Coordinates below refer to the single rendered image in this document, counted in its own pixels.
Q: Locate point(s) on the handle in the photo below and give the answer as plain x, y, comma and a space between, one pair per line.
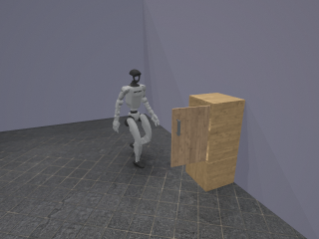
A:
178, 127

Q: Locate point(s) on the robot right forearm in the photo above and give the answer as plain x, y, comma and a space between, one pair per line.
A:
117, 111

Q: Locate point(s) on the right robot upper arm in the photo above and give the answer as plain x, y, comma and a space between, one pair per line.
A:
124, 91

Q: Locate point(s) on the robot left thigh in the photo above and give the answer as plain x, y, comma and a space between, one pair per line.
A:
146, 126

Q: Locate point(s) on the robot right thigh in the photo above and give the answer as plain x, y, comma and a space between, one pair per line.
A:
134, 130

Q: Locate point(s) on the left robot hand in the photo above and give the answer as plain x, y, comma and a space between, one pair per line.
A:
155, 120

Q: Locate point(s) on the cupboard door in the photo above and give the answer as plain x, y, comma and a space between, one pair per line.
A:
191, 145

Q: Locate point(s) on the robot left forearm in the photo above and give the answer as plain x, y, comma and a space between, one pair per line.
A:
148, 107

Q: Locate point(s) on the left robot upper arm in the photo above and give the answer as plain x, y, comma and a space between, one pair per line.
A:
144, 99

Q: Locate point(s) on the right robot hand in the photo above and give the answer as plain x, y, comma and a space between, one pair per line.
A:
116, 125

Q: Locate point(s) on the robot thigh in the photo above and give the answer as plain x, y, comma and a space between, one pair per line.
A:
146, 126
134, 130

